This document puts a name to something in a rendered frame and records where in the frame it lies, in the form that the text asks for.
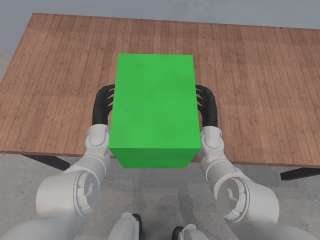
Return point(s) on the carton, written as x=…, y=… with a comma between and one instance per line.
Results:
x=154, y=121

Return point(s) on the right robot upper arm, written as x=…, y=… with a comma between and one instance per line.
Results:
x=252, y=210

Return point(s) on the left robot upper arm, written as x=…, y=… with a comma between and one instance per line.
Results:
x=64, y=202

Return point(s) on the right robot forearm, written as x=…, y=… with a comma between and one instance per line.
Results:
x=213, y=163

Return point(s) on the right robot shin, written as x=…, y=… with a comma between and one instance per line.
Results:
x=190, y=226

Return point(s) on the robot left thigh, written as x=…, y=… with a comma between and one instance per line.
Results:
x=125, y=228

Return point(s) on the left robot forearm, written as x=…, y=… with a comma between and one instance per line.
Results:
x=96, y=158

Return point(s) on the right robot hand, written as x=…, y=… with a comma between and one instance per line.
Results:
x=208, y=109

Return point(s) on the table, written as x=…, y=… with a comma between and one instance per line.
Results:
x=265, y=80

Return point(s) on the left robot hand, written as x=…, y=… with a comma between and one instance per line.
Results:
x=101, y=109

